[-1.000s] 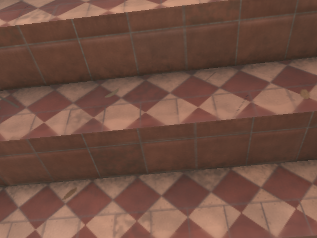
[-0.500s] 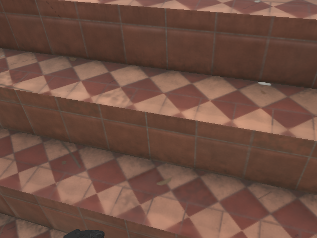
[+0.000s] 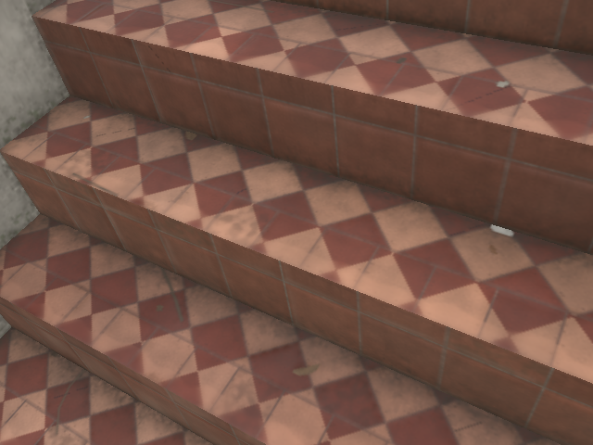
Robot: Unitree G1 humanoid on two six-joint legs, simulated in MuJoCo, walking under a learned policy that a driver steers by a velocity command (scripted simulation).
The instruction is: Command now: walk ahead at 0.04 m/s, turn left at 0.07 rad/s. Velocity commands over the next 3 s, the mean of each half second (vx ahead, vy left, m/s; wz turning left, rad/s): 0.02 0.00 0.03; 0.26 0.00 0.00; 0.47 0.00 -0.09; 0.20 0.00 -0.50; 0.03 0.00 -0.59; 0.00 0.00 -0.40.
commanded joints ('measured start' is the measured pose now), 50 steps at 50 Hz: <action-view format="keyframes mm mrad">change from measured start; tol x32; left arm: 1 -266 76 12 -144 11 -91 10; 50 189 46 72 135 43 -99 136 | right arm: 1 130 -56 0 29 -40 1 35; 50 -111 147 -15 -240 -49 57 -56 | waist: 1 -122 -122 17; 13 -150 -318 72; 21 14 250 177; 27 -72 -181 176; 35 -166 115 199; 39 0 -438 209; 50 -71 -193 267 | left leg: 1 172 69 92 50 18 4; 12 507 56 307 -873 -120 118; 16 613 136 307 -1467 284 166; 20 577 406 325 -1170 979 136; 23 647 497 -58 -1459 -250 387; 35 675 311 86 -1291 -363 301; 42 -84 128 286 -135 -345 128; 50 -460 177 219 242 -364 141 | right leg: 1 -89 -77 207 -346 -268 -65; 14 44 -48 216 5 -503 -124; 18 -153 199 -48 1279 -363 -7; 23 -491 -46 8 1451 -148 58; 28 47 -46 -8 820 328 52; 34 332 -24 -225 -255 -401 -19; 36 439 -55 -168 -606 -140 -68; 40 677 -432 513 -774 -364 -414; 50 736 -370 186 -771 -123 -286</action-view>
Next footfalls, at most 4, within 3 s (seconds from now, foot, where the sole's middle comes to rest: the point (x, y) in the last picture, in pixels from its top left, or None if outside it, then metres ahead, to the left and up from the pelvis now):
0.36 left None -0.03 0.09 -0.94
0.74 right None -0.12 -0.08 -0.94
1.24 left None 0.32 0.34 -0.72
2.24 right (331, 430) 0.45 0.08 -0.51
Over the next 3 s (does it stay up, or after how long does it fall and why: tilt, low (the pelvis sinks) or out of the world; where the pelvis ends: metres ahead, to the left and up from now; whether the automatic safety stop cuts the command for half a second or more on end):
stays up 0.59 0.28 0.28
